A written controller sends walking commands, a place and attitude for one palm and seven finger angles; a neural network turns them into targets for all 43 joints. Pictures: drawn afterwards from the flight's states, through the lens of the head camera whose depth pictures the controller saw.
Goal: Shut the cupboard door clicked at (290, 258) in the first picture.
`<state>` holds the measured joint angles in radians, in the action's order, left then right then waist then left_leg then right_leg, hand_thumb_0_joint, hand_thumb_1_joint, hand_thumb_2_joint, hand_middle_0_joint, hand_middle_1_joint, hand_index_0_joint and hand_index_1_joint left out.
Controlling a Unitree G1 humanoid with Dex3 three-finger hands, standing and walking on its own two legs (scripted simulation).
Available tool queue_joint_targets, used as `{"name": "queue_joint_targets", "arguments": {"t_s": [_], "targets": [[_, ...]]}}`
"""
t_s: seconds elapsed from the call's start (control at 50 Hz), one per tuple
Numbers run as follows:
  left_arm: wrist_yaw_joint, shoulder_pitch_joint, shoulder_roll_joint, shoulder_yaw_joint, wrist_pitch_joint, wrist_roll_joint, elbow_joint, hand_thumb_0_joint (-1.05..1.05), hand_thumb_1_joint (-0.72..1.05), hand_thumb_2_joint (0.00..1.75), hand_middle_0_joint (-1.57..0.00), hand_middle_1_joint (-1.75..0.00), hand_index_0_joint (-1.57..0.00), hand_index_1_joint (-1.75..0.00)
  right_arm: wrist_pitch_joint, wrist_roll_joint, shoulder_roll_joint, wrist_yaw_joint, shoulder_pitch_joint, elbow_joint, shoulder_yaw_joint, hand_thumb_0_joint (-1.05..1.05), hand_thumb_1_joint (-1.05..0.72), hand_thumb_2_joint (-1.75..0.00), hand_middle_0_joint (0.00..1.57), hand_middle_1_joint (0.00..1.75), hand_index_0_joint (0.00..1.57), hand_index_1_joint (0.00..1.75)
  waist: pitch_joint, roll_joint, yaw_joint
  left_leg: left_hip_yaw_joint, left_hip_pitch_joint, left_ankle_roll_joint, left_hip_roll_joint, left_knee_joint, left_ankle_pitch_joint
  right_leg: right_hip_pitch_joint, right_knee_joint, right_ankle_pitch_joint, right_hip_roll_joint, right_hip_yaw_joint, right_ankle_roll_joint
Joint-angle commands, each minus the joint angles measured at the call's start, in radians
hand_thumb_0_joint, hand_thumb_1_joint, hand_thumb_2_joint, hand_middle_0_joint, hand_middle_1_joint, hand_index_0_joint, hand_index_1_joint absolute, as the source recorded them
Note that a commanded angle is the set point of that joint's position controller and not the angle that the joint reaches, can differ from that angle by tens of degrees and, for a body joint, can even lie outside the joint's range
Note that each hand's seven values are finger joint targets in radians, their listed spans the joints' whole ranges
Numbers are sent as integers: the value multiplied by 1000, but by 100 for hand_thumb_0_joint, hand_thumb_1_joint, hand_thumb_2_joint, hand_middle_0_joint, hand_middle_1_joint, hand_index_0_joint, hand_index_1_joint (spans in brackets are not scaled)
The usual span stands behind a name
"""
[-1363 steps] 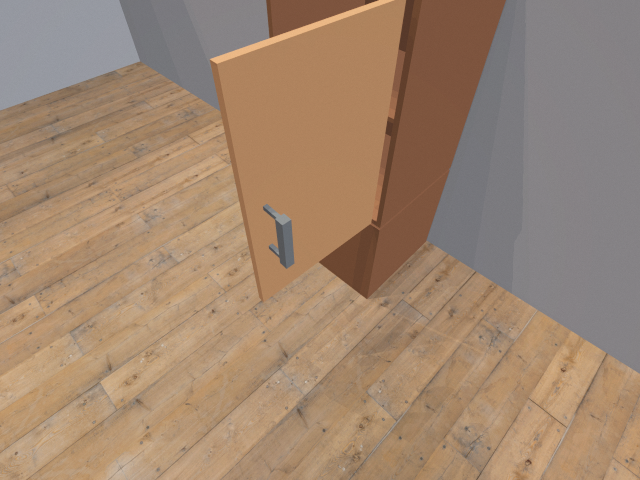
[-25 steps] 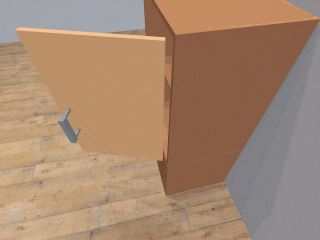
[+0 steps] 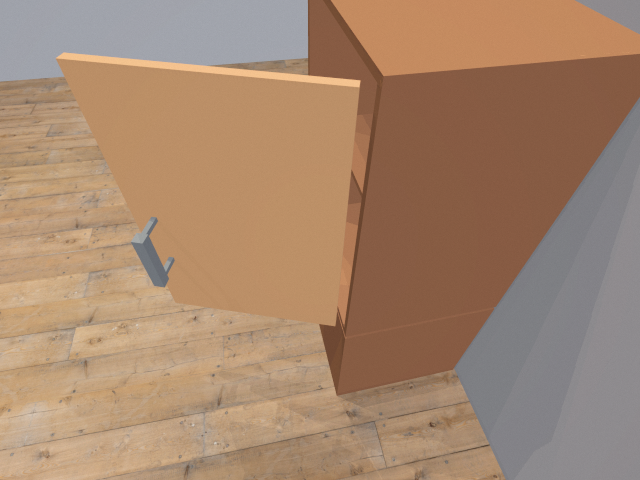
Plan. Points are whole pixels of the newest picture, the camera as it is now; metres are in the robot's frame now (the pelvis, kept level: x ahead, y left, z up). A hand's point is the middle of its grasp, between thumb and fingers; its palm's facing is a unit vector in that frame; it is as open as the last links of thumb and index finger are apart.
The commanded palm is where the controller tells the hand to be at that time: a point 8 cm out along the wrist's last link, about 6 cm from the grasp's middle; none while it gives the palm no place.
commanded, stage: shuffle to correct the standing spot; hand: left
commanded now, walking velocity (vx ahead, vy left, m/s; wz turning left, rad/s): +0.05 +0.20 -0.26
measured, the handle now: (156, 252) +0.51 +0.35 -0.11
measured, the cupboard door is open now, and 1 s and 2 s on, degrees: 69 69 69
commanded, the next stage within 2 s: come to a stop and stand still in 1.30 s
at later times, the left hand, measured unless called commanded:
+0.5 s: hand out of the picture +0.04 +0.22 -0.18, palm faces -0.01 -0.97 -0.26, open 7.4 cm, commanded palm none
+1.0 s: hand out of the picture +0.06 +0.29 -0.19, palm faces -0.01 -0.96 -0.27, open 7.4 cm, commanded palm none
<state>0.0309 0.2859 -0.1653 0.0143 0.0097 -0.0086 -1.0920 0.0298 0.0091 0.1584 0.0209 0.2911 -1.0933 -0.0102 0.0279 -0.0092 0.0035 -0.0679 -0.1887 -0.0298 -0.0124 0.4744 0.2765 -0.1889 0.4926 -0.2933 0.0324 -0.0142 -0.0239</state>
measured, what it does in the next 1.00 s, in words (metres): steps on the spot: left foot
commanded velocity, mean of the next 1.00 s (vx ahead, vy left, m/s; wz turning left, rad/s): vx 0.04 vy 0.20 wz -0.08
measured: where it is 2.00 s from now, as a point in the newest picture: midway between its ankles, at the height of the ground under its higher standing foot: outside the picture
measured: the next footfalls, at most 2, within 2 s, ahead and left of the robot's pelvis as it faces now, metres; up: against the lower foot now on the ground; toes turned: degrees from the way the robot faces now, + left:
left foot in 0.88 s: +0.06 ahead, +0.21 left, +0.00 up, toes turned -2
right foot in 1.08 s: +0.03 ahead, -0.01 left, +0.00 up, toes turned -10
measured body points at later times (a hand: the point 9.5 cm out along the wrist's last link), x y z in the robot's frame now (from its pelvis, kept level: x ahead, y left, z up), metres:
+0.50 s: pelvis +0.01 +0.03 -0.01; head +0.03 +0.02 +0.44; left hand +0.04 +0.27 -0.16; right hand +0.03 -0.22 -0.16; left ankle -0.01 +0.10 -0.74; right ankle -0.02 -0.13 -0.74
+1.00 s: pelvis +0.00 +0.08 -0.02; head +0.04 +0.09 +0.43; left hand +0.06 +0.34 -0.17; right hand +0.06 -0.17 -0.15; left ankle +0.02 +0.21 -0.74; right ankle -0.03 -0.04 -0.69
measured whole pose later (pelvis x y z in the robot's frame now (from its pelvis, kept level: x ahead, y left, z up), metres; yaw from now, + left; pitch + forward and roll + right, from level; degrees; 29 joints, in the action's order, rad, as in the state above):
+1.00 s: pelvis +0.00 +0.08 -0.02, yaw -5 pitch +1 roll +2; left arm 0.04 0.23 -0.24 -0.07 -0.06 -0.02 -0.96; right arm -0.03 0.03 0.19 -0.01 0.20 -0.92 0.04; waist 0.07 -0.06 0.02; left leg -0.05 -0.33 0.00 0.01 0.63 0.31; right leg -0.46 1.04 -0.57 0.06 0.00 0.00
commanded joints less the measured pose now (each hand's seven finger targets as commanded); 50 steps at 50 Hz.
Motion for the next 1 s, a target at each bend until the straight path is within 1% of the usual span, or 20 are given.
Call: {"name": "queue_joint_targets", "arguments": {"t_s": [0.0,0.2,0.38,0.46,0.5,0.54,0.58,0.62,0.66,0.68,0.7,0.72,0.74,0.8,0.82,0.84,0.86,0.88,0.92,0.98], "targets": [[10,51,-113,-25,13,-6,32,0,90,90,-20,-30,-20,-30,8,1,119,10,44,32,19,0,-90,-90,20,30,20,30,21,26,2,95,-1,-8,100,-97,-178,-11,-72,176,66,-67,61],[17,60,-143,-47,1,-12,55,0,90,90,-20,-30,-20,-30,-18,6,122,2,39,72,31,0,-90,-90,20,30,20,30,27,-20,9,39,-12,9,84,-49,-104,-41,-58,203,117,-166,104],[27,66,-162,-69,-11,-15,97,0,90,90,-20,-30,-20,-30,-28,7,137,-1,32,122,48,0,-90,-90,20,30,20,30,-3,-32,17,24,-2,0,95,-4,-224,-44,25,314,126,-164,108],[29,36,-154,-75,-25,-16,131,0,90,90,-20,-30,-20,-30,-35,10,160,0,45,142,57,0,-90,-90,20,30,20,30,0,57,12,72,21,-33,141,-37,-337,-106,123,200,73,-83,83],[29,22,-136,-73,-33,-15,145,0,90,90,-20,-30,-20,-30,-39,11,174,1,43,152,61,0,-90,-90,20,30,20,30,14,120,14,116,27,-68,180,-79,-388,-147,182,26,32,-28,65],[28,20,-120,-70,-37,-18,152,0,90,90,-20,-30,-20,-30,-43,12,173,-3,24,164,61,0,-90,-90,20,30,20,30,27,125,23,125,4,-104,206,-90,-410,-153,222,-104,19,12,55],[28,39,-114,-69,-38,-17,150,0,90,90,-20,-30,-20,-30,-49,15,171,-7,2,179,61,0,-90,-90,20,30,20,30,22,121,38,112,-21,-110,205,-72,-387,-122,194,-96,32,29,59],[29,75,-138,-77,-28,-20,142,0,90,90,-20,-30,-20,-30,-54,12,157,-9,-26,196,60,0,-90,-90,20,30,20,30,13,13,61,73,-108,-65,143,28,-302,-27,71,121,95,-60,90],[36,131,-255,-105,-11,-25,132,0,90,90,-20,-30,-20,-30,-58,12,123,-17,-58,233,66,0,-90,-90,20,30,20,30,-6,-306,73,-42,-307,31,-20,299,131,102,-82,451,394,-428,228],[43,149,-266,-117,-4,-24,130,0,90,90,-20,-30,-20,-30,-59,14,134,-16,-108,247,67,0,-90,-90,20,30,20,30,5,-323,106,30,-366,38,6,451,296,109,-117,545,448,-486,298],[51,118,-262,-122,-4,-30,146,0,90,90,-20,-30,-20,-30,-58,11,133,-18,-117,262,72,0,-90,-90,20,30,20,30,2,-301,90,114,-392,31,38,530,316,93,-108,531,445,-442,302],[54,74,-260,-125,-8,-34,168,0,90,90,-20,-30,-20,-30,-58,9,126,-21,-111,263,75,0,-90,-90,20,30,20,30,8,-257,75,144,-375,28,50,532,321,41,-90,490,436,-392,278],[50,10,-259,-124,-8,-41,191,0,90,90,-20,-30,-20,-30,-54,5,110,-30,-94,255,73,0,-90,-90,20,30,20,30,8,-246,40,148,-327,29,60,433,305,1,-55,498,379,-303,229],[27,-78,-267,-124,-16,-32,229,0,90,90,-20,-30,-20,-30,-42,-5,94,-38,50,192,70,0,-90,-90,20,30,20,30,-53,-205,-32,-22,15,58,-30,39,-29,-161,50,332,228,-138,103],[22,-75,-242,-121,-24,-27,235,0,90,90,-20,-30,-20,-30,-35,-2,116,-33,90,167,72,0,-90,-90,20,30,20,30,-86,-87,-40,-32,116,61,-20,-29,-107,-202,152,227,163,-88,75],[18,-59,-191,-111,-34,-20,247,0,90,90,-20,-30,-20,-30,-29,5,181,-29,115,165,85,0,-90,-90,20,30,20,30,-105,164,-46,116,176,16,105,-74,-186,-309,321,-2,71,-6,29],[18,-69,-142,-101,-41,-17,265,0,90,90,-20,-30,-20,-30,-37,12,240,-26,110,183,99,0,-90,-90,20,30,20,30,-83,388,-50,359,121,-102,302,-138,-360,-421,533,-378,-16,60,-12],[24,-81,-142,-102,-47,-14,264,0,90,90,-20,-30,-20,-30,-52,17,247,-21,79,203,95,0,-90,-90,20,30,20,30,-73,318,-53,342,7,-185,331,-144,-321,-383,658,-376,-4,7,13],[25,-70,-120,-99,-40,-13,244,0,90,90,-20,-30,-20,-30,-50,21,199,-15,-27,225,85,0,-90,-90,20,30,20,30,-50,227,-13,314,-48,-210,294,-116,-312,-370,697,-319,21,28,34],[10,52,-81,-82,-33,-8,191,0,90,90,-20,-30,-20,-30,-55,29,184,-11,-117,243,69,0,-90,-90,20,30,20,30,-40,179,60,145,-154,-132,190,-22,-370,-134,347,-206,16,96,31]]}}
